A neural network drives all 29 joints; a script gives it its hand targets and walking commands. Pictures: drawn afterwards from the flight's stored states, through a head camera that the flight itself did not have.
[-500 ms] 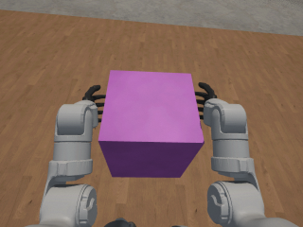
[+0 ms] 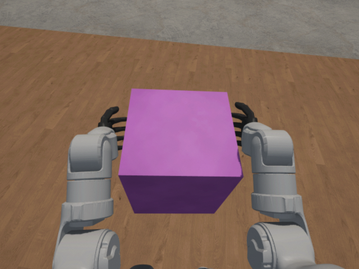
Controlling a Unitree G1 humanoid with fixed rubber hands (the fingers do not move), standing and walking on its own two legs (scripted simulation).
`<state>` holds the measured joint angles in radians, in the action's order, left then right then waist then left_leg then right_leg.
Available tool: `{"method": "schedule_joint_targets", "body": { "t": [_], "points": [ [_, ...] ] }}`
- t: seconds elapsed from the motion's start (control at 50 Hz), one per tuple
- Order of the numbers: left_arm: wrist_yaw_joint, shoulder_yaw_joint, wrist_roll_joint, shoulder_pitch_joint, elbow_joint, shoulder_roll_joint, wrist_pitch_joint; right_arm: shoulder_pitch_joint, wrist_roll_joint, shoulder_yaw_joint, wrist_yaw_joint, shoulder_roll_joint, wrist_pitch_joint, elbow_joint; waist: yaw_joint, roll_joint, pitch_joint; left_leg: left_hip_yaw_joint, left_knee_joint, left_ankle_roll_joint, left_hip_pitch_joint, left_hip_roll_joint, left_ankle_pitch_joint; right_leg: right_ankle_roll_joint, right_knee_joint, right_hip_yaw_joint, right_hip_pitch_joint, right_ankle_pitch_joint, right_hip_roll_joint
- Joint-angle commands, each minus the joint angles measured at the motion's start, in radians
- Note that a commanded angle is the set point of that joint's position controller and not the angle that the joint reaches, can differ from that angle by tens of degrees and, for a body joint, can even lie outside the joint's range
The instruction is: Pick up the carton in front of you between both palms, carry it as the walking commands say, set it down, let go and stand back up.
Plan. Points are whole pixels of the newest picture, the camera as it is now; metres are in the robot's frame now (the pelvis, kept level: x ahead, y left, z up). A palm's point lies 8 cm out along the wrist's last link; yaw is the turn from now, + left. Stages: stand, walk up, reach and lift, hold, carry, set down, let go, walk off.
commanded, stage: carry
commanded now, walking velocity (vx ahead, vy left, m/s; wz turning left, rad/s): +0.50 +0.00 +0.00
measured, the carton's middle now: (177, 157) +0.36 +0.01 +0.01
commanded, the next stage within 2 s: none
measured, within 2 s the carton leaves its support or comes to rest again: neither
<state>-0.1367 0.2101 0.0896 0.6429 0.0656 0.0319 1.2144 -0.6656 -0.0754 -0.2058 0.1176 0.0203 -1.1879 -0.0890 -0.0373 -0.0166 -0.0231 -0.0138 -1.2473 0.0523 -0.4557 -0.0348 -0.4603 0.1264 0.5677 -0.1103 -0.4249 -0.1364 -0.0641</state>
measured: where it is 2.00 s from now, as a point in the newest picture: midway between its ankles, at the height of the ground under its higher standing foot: (179, 125)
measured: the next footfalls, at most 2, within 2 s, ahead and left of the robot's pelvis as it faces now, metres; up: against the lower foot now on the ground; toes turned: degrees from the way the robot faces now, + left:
left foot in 0.36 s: +0.39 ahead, +0.07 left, -0.03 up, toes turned +1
right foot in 0.86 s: +0.70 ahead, -0.07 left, -0.06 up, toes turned -2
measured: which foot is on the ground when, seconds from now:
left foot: up 0.00-0.34, down 0.36-0.84, up 0.86-1.00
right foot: down 0.00-0.38, up 0.40-0.84, down 0.86-1.00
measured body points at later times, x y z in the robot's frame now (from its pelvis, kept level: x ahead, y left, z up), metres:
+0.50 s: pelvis +0.31 +0.03 -0.03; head +0.35 +0.03 +0.42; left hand +0.70 +0.15 +0.06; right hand +0.67 -0.15 +0.06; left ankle +0.36 +0.07 -0.76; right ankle +0.21 -0.07 -0.66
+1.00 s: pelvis +0.62 -0.02 -0.06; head +0.65 -0.02 +0.39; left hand +0.98 +0.14 +0.03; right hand +0.99 -0.16 +0.03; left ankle +0.51 +0.09 -0.68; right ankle +0.66 -0.07 -0.79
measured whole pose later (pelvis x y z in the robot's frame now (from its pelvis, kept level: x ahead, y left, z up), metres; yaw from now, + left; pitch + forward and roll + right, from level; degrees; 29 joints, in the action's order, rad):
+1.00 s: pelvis +0.62 -0.02 -0.06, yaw +0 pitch +5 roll +1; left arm -0.14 0.19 0.09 0.64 0.13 0.03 1.22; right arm -0.67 -0.07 -0.19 0.13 0.00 -1.21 -0.17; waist -0.04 0.00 0.03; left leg -0.01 -1.27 0.05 -0.50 -0.04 -0.48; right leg 0.11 0.59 -0.09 -0.45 -0.13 -0.06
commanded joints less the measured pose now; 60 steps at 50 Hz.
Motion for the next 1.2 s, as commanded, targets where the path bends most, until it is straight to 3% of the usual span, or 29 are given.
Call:
{"method": "schedule_joint_targets", "body": {
  "t": [0.0, 0.1, 0.16, 0.24, 0.28, 0.3, 0.32, 0.34, 0.36, 0.38, 0.4, 0.42, 0.44, 0.46, 0.5, 0.6, 0.74, 0.78, 0.8, 0.82, 0.84, 0.86, 0.88, 0.9, 0.92, 0.96, 1.02, 1.1, 1.18],
  "points": [
    [0.288, -0.707, -0.548, 0.833, -0.182, 1.134, -0.038, -0.669, 0.406, 0.654, -0.206, 1.122, 0.019, 0.115, -0.008, -0.024, 0.503, 0.023, 0.100, -0.015, -0.204, 0.048, 0.068, 0.075, -0.159, 0.408, 0.538, 0.436, 0.315],
    [0.285, -0.712, -0.562, 0.781, -0.223, 1.123, -0.045, -0.599, 0.368, 0.667, -0.165, 1.100, 0.037, 0.166, -0.035, -0.087, 0.517, -0.032, 0.264, -0.023, -0.303, 0.048, 0.219, 0.044, -0.116, 0.283, 0.633, 0.720, 0.273],
    [0.284, -0.718, -0.552, 0.756, -0.232, 1.082, -0.044, -0.611, 0.363, 0.694, -0.153, 1.061, 0.037, 0.213, -0.050, -0.085, 0.490, -0.073, 0.435, -0.015, -0.287, 0.021, 0.361, 0.030, -0.101, 0.217, 0.638, 0.765, 0.211],
    [0.283, -0.703, -0.515, 0.665, -0.154, 1.029, -0.036, -0.582, 0.352, 0.701, -0.162, 1.008, 0.015, 0.180, -0.074, -0.093, 0.444, -0.139, 0.736, 0.008, -0.164, -0.037, 0.558, 0.026, -0.044, 0.141, 0.636, 0.744, 0.151],
    [0.282, -0.692, -0.502, 0.644, -0.100, 1.021, -0.034, -0.577, 0.349, 0.685, -0.177, 0.990, 0.003, 0.142, -0.031, -0.112, 0.456, -0.139, 0.824, 0.041, 0.035, -0.038, 0.630, 0.005, 0.042, 0.123, 0.564, 0.756, 0.164],
    [0.284, -0.687, -0.500, 0.653, -0.077, 1.022, -0.033, -0.567, 0.347, 0.670, -0.185, 0.984, 0.000, 0.115, 0.016, -0.105, 0.482, -0.145, 0.866, 0.047, 0.172, -0.037, 0.658, -0.020, 0.151, 0.087, 0.523, 0.759, 0.161],
    [0.286, -0.686, -0.497, 0.667, -0.055, 1.023, -0.033, -0.559, 0.344, 0.655, -0.193, 0.979, 0.000, 0.092, 0.067, -0.065, 0.504, -0.129, 0.884, 0.045, 0.334, 0.004, 0.704, -0.044, 0.300, 0.047, 0.425, 0.633, 0.142],
    [0.288, -0.684, -0.494, 0.673, -0.035, 1.027, -0.032, -0.547, 0.344, 0.634, -0.205, 0.967, -0.002, 0.069, 0.079, 0.039, 0.530, 0.032, 0.760, 0.044, 0.536, 0.156, 0.952, -0.051, 0.476, 0.038, 0.212, 0.234, 0.109],
    [0.286, -0.672, -0.495, 0.686, -0.009, 1.043, -0.021, -0.553, 0.339, 0.603, -0.212, 0.951, -0.003, 0.021, 0.090, 0.255, 0.610, 0.384, 0.645, 0.194, 0.826, 0.391, 1.230, -0.099, 0.709, 0.084, -0.103, -0.406, -0.011],
    [0.281, -0.649, -0.479, 0.680, 0.009, 1.041, -0.020, -0.546, 0.354, 0.594, -0.220, 0.963, -0.001, -0.011, 0.124, 0.295, 0.676, 0.584, 0.715, 0.340, 0.895, 0.463, 0.848, -0.101, 0.916, 0.148, -0.296, -0.500, -0.031],
    [0.275, -0.643, -0.470, 0.709, -0.002, 1.059, -0.024, -0.556, 0.384, 0.611, -0.232, 1.024, 0.002, -0.011, 0.125, 0.195, 0.616, 0.553, 0.770, 0.319, 0.800, 0.396, 0.596, -0.070, 0.909, 0.164, -0.350, -0.432, 0.018],
    [0.266, -0.637, -0.466, 0.747, -0.028, 1.077, -0.033, -0.623, 0.424, 0.629, -0.244, 1.080, 0.007, 0.031, 0.110, 0.111, 0.548, 0.483, 0.804, 0.267, 0.685, 0.347, 0.543, -0.059, 0.826, 0.158, -0.353, -0.358, 0.048],
    [0.255, -0.628, -0.457, 0.765, -0.051, 1.088, -0.041, -0.699, 0.462, 0.651, -0.254, 1.125, 0.010, 0.069, 0.086, 0.056, 0.503, 0.418, 0.829, 0.232, 0.589, 0.321, 0.583, -0.066, 0.733, 0.152, -0.327, -0.312, 0.074],
    [0.243, -0.621, -0.445, 0.767, -0.071, 1.093, -0.047, -0.756, 0.500, 0.676, -0.260, 1.162, 0.015, 0.095, 0.076, 0.044, 0.491, 0.378, 0.850, 0.208, 0.515, 0.306, 0.571, -0.074, 0.672, 0.148, -0.274, -0.285, 0.088],
    [0.222, -0.619, -0.425, 0.737, -0.094, 1.100, -0.058, -0.786, 0.542, 0.693, -0.264, 1.194, 0.025, 0.125, 0.073, 0.062, 0.491, 0.318, 0.861, 0.186, 0.464, 0.282, 0.596, -0.088, 0.583, 0.123, -0.226, -0.265, 0.093],
    [0.192, -0.648, -0.395, 0.678, -0.137, 1.086, -0.075, -0.716, 0.537, 0.695, -0.262, 1.173, 0.036, 0.143, 0.105, 0.116, 0.520, 0.197, 0.796, 0.155, 0.604, 0.243, 0.933, -0.096, 0.389, 0.080, -0.336, -0.091, 0.093],
    [0.194, -0.692, -0.396, 0.661, -0.166, 1.010, -0.045, -0.623, 0.491, 0.693, -0.249, 1.075, 0.021, 0.141, 0.151, 0.134, 0.456, 0.065, 0.709, 0.113, 0.659, 0.136, 0.989, -0.076, -0.033, -0.020, -0.229, 0.223, 0.015],
    [0.207, -0.678, -0.392, 0.641, -0.124, 0.983, -0.030, -0.607, 0.477, 0.686, -0.248, 1.054, 0.014, 0.098, 0.120, 0.147, 0.448, 0.041, 0.626, 0.093, 0.598, 0.137, 0.989, -0.044, -0.140, -0.020, -0.067, 0.278, 0.002],
    [0.213, -0.663, -0.388, 0.620, -0.097, 0.970, -0.024, -0.610, 0.473, 0.680, -0.250, 1.050, 0.010, 0.076, 0.079, 0.139, 0.469, 0.004, 0.521, 0.069, 0.554, 0.130, 1.007, -0.031, -0.186, -0.036, 0.069, 0.308, -0.005],
    [0.220, -0.646, -0.384, 0.611, -0.075, 0.961, -0.021, -0.612, 0.471, 0.675, -0.253, 1.047, 0.006, 0.050, 0.029, 0.112, 0.506, -0.040, 0.378, 0.043, 0.454, 0.114, 0.905, -0.026, -0.202, -0.025, 0.253, 0.368, 0.027],
    [0.228, -0.623, -0.381, 0.594, -0.050, 0.947, -0.018, -0.633, 0.469, 0.669, -0.256, 1.035, 0.004, 0.031, -0.001, 0.022, 0.542, -0.052, 0.208, 0.026, 0.243, 0.082, 0.555, -0.021, -0.092, 0.120, 0.465, 0.603, 0.170],
    [0.231, -0.604, -0.366, 0.623, -0.026, 0.925, -0.015, -0.653, 0.471, 0.658, -0.257, 1.066, -0.006, 0.003, 0.004, -0.183, 0.623, -0.033, 0.011, -0.016, -0.075, -0.021, -0.062, 0.108, 0.037, 0.476, 0.762, 0.919, 0.419],
    [0.236, -0.584, -0.376, 0.590, 0.024, 0.935, -0.010, -0.649, 0.468, 0.641, -0.253, 1.057, -0.012, -0.018, -0.025, -0.241, 0.615, 0.012, -0.127, -0.022, -0.211, -0.046, -0.174, 0.169, 0.005, 0.590, 0.799, 0.811, 0.426],
    [0.244, -0.582, -0.393, 0.610, 0.023, 0.959, -0.018, -0.674, 0.469, 0.637, -0.247, 1.086, -0.010, -0.006, -0.044, -0.256, 0.647, 0.042, -0.215, -0.009, -0.352, -0.026, -0.153, 0.241, -0.053, 0.683, 0.817, 0.405, 0.450],
    [0.255, -0.603, -0.430, 0.660, -0.010, 1.029, -0.023, -0.716, 0.460, 0.633, -0.240, 1.097, -0.004, 0.025, -0.039, -0.118, 0.596, 0.064, -0.172, -0.001, -0.358, 0.020, -0.083, 0.193, -0.102, 0.639, 0.705, 0.204, 0.387],
    [0.269, -0.651, -0.506, 0.820, -0.101, 1.113, -0.031, -0.752, 0.451, 0.621, -0.220, 1.122, 0.008, 0.067, -0.003, -0.016, 0.508, 0.058, -0.016, -0.007, -0.279, 0.053, 0.018, 0.131, -0.151, 0.506, 0.499, 0.221, 0.335],
    [0.270, -0.676, -0.558, 0.855, -0.159, 1.155, -0.038, -0.719, 0.427, 0.611, -0.191, 1.132, 0.016, 0.102, 0.002, -0.042, 0.506, 0.024, 0.118, -0.023, -0.224, 0.061, 0.070, 0.114, -0.174, 0.414, 0.434, 0.266, 0.308],
    [0.268, -0.676, -0.552, 0.795, -0.167, 1.132, -0.037, -0.673, 0.401, 0.630, -0.168, 1.111, 0.024, 0.130, -0.030, -0.080, 0.520, -0.006, 0.268, -0.033, -0.314, 0.067, 0.208, 0.100, -0.121, 0.325, 0.553, 0.547, 0.282],
    [0.270, -0.679, -0.534, 0.744, -0.153, 1.091, -0.029, -0.659, 0.386, 0.655, -0.159, 1.069, 0.017, 0.155, -0.058, -0.096, 0.493, -0.049, 0.455, -0.018, -0.315, 0.040, 0.378, 0.066, -0.080, 0.251, 0.614, 0.666, 0.219]
  ]
}}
